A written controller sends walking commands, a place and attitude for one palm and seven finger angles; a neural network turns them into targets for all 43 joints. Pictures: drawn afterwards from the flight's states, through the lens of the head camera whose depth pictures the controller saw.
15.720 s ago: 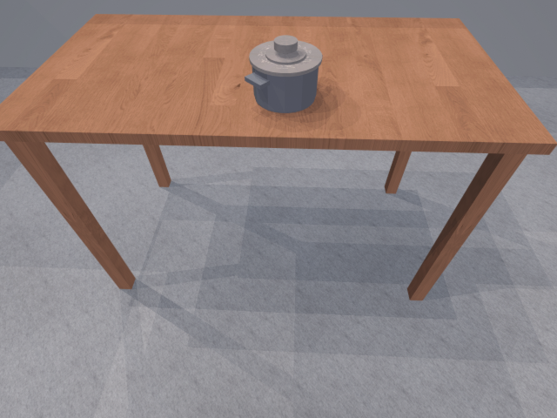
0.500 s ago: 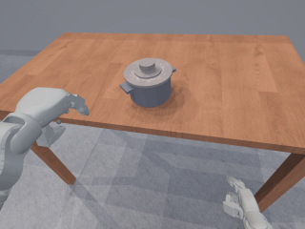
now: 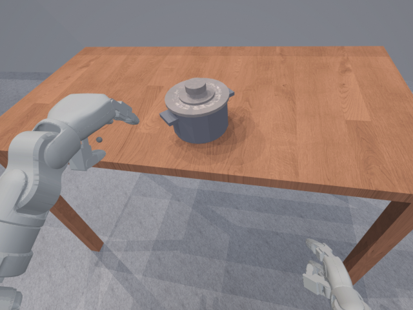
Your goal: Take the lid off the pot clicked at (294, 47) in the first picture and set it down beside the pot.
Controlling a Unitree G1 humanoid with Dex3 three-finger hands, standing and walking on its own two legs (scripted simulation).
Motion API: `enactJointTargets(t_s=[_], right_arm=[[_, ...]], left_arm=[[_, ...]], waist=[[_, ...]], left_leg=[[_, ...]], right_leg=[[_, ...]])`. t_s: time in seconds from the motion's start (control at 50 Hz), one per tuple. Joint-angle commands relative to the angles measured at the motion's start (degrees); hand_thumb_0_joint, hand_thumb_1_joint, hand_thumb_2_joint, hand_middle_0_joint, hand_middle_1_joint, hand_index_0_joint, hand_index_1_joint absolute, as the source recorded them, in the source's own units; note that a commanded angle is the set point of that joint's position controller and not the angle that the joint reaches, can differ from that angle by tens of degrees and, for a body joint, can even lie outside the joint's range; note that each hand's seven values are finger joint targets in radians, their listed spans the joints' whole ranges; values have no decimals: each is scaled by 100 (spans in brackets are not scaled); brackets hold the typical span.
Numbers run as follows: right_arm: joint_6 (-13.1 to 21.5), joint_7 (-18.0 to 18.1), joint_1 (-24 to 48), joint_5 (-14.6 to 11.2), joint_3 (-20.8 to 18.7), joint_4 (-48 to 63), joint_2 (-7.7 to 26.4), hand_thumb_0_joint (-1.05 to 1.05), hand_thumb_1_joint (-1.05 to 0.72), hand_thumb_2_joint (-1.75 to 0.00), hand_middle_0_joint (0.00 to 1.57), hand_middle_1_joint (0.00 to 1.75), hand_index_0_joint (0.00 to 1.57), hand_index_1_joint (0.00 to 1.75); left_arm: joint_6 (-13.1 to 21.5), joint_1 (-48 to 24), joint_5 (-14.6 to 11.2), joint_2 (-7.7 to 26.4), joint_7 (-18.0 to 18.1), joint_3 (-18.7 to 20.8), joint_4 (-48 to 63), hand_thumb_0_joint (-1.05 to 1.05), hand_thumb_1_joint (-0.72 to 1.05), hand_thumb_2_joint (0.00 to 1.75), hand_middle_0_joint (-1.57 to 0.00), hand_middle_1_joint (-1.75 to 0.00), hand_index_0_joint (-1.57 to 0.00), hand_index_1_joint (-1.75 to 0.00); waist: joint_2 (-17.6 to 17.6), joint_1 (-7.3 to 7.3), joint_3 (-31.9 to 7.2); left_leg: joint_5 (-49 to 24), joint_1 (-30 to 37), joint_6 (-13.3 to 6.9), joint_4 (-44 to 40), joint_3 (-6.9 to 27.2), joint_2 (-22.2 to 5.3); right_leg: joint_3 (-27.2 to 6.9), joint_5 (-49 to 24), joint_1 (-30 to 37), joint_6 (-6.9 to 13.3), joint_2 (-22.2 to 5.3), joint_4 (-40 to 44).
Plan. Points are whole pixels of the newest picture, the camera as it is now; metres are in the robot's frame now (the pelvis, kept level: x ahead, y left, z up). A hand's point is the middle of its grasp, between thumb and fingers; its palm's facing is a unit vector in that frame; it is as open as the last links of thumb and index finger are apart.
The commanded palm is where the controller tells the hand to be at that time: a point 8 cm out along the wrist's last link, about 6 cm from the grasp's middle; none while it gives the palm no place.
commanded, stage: move the open hand above the knob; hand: left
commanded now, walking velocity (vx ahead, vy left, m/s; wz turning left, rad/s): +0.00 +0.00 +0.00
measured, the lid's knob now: (195, 86) +0.57 +0.10 +0.15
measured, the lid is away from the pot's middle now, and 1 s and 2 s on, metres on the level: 0.00 0.00 0.00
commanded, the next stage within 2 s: none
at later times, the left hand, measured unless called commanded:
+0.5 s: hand (134, 100) +0.41 +0.18 +0.22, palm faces -0.13 -0.04 -0.99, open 10.2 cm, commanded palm +0.38 +0.18 +0.29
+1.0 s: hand (166, 92) +0.46 +0.14 +0.21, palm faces -0.20 -0.02 -0.98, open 10.2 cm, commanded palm +0.45 +0.15 +0.29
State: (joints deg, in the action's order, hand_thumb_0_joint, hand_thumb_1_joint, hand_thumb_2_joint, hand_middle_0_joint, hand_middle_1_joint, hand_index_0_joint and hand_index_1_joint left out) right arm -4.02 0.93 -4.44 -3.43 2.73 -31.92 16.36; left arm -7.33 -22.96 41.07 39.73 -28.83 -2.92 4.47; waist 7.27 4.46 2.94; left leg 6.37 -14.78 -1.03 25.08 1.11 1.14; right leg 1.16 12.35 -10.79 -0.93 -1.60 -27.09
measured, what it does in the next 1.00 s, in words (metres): stands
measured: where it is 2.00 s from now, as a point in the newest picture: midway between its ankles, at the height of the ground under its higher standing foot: outside the picture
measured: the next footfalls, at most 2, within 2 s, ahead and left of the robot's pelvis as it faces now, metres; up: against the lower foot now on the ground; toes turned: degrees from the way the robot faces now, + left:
none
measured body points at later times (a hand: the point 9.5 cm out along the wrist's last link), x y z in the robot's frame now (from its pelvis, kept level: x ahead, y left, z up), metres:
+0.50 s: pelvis +0.03 -0.01 +0.00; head +0.04 -0.06 +0.45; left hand +0.41 +0.19 +0.28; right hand +0.24 -0.25 -0.10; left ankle +0.08 +0.11 -0.74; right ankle +0.03 -0.13 -0.74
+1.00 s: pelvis +0.05 -0.01 +0.00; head +0.07 -0.05 +0.45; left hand +0.47 +0.14 +0.26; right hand +0.24 -0.24 -0.11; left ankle +0.08 +0.11 -0.74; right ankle +0.03 -0.13 -0.74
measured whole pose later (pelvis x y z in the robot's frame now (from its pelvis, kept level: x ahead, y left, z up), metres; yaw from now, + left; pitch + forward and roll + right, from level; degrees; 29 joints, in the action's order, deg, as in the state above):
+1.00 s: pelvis +0.05 -0.01 +0.00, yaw +0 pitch +1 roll +0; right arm -9.8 -1.4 -3.8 -3.9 1.8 -34.2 16.5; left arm -16.7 -49.4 46.1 30.7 -31.5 -16.4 -16.3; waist 5.7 0.4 1.5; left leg 10.6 -16.9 -0.9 26.9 1.1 1.5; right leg 1.2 16.4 -12.7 -0.7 -1.9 -28.5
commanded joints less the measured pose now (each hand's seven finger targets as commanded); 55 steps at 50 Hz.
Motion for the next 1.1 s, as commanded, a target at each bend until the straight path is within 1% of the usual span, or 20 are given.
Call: enactJointTargets(t_s=[0.0,0.04,0.08,0.16,0.22,0.3,0.36,0.38,0.46,0.54,0.6,0.66,0.68,0.76,0.82,0.86,0.96,0.98,1.06,1.08], right_arm=[[355,181,1060,69,-159,863,588,0,-90,-90,20,30,20,30],[291,182,998,57,-173,754,600,0,-90,-90,20,30,20,30],[263,84,935,60,-199,776,587,0,-90,-90,20,30,20,30],[252,-108,996,-26,-275,999,538,0,-90,-90,20,30,20,30],[75,-77,1064,9,-231,942,661,0,-90,-90,20,30,20,30],[96,28,1045,30,-207,839,649,0,-90,-90,20,30,20,30],[115,-35,908,15,-277,817,628,0,-90,-90,20,30,20,30],[96,-72,888,37,-256,827,590,0,-90,-90,20,30,20,30],[-42,-220,901,-28,-344,922,622,0,-90,-90,20,30,20,30],[-208,-181,1053,-46,-267,861,664,0,-90,-90,20,30,20,30],[-142,-122,990,-10,-264,824,644,0,-90,-90,20,30,20,30],[-106,-138,855,8,-307,755,651,0,-90,-90,20,30,20,30],[-96,-154,829,35,-258,777,568,0,-90,-90,20,30,20,30],[-244,-267,786,-70,-339,749,596,0,-90,-90,20,30,20,30],[-335,-276,901,-77,-314,797,620,0,-90,-90,20,30,20,30],[-324,-283,978,-75,-334,862,612,0,-90,-90,20,30,20,30],[-312,-141,532,-33,-312,481,707,0,-90,-90,20,30,20,30],[-271,-139,535,-16,-251,520,575,0,-90,-90,20,30,20,30],[-287,-237,470,-65,-346,480,586,0,-90,-90,20,30,20,30],[-301,-269,436,-42,-321,455,590,0,-90,-90,20,30,20,30]], left_arm=[[27,-3578,358,2382,342,1460,365,0,-39,164,-86,-8,-86,-8],[-42,-3573,366,2248,326,1359,-248,0,-39,164,-86,-8,-86,-8],[-93,-3434,296,1814,225,1052,-351,0,-39,164,-86,-8,-86,-8],[-252,-2288,119,349,-3,29,-161,0,-39,164,-86,-8,-86,-8],[-289,-2933,302,1320,-27,640,-85,0,-39,164,-86,-8,-86,-8],[-276,-4445,458,2097,113,1039,-114,0,-39,164,-86,-8,-86,-8],[-375,-4026,301,1573,112,783,-289,0,-39,164,-86,-8,-86,-8],[-403,-4072,362,1499,52,690,-254,0,-39,164,-86,-8,-86,-8],[-609,-3062,285,391,-106,-13,-523,0,-39,164,-86,-8,-86,-8],[-690,-4074,491,848,-96,71,-471,0,-39,164,-86,-8,-86,-8],[-680,-4911,585,1465,32,480,-314,0,-39,164,-86,-8,-86,-8],[-741,-4922,543,1521,112,624,-455,0,-39,164,-86,-8,-86,-8],[-745,-5076,609,1496,88,574,-396,0,-39,164,-86,-8,-86,-8],[-957,-4262,469,-42,-105,-514,-1377,0,-39,164,-86,-8,-86,-8],[-980,-4629,600,136,-150,-516,-1031,0,-39,164,-86,-8,-86,-8],[-937,-5198,551,168,-78,-563,-452,0,-39,164,-86,-8,-86,-8],[-1024,-6103,724,1206,107,189,-1655,0,-39,164,-86,-8,-86,-8],[-975,-6571,833,1052,125,-15,-1501,0,-39,164,-86,-8,-86,-8],[-1114,-5786,678,-399,68,-938,-2422,0,-39,164,-86,-8,-86,-8],[-1119,-5991,786,-220,49,-823,-2374,0,-39,164,-86,-8,-86,-8]], waist=[[-290,-44,-1687],[-281,-46,-1529],[-238,-51,-1828],[-538,-207,-1782],[-905,-149,-1603],[-503,-160,-1962],[-186,-181,-2279],[-402,-111,-2439],[-784,-253,-2047],[-981,-288,-1706],[-614,-237,-2282],[-363,-231,-2673],[-487,-159,-2911],[-889,-406,-2069],[-1059,-388,-2171],[-666,-481,-2517],[-725,-458,-2445],[-748,-432,-2726],[-756,-559,-2445],[-852,-518,-2566]], left_leg=[[677,972,-81,-495,27,174],[604,852,-75,-480,-4,166],[370,936,-72,-452,-11,216],[-65,1105,-121,-166,-113,242],[30,860,-163,-212,-224,256],[-222,1034,-158,-229,-104,278],[-580,1241,-154,-107,-40,309],[-750,1229,-161,-148,-66,326],[-824,1143,-185,12,-172,323],[-468,910,-189,-103,-245,295],[-770,1165,-198,-59,-135,314],[-1113,1359,-203,71,-60,327],[-1299,1309,-195,0,-64,354],[-962,1056,-192,99,-166,313],[-869,1047,-211,77,-217,299],[-1069,1349,-227,203,-109,320],[-834,1130,-211,52,-28,314],[-983,1184,-203,-38,-19,338],[-969,1223,-201,47,-14,286],[-957,1175,-176,-1,-28,285]], right_leg=[[128,720,-169,252,323,586],[108,665,-220,248,299,608],[130,356,-60,279,304,578],[157,-305,-195,245,347,488],[141,-272,-106,193,281,543],[75,-456,108,226,280,428],[73,-880,204,270,319,314],[77,-1077,366,258,297,324],[130,-1331,25,245,313,314],[132,-1018,-77,204,284,350],[68,-1244,211,252,292,228],[44,-1572,328,300,314,142],[22,-1757,584,287,298,119],[173,-1519,-150,274,303,191],[167,-1454,-93,255,296,177],[147,-1552,-87,297,325,89],[148,-1452,76,319,346,161],[126,-1519,264,311,353,137],[242,-1331,-221,353,358,154],[232,-1357,-124,339,357,137]])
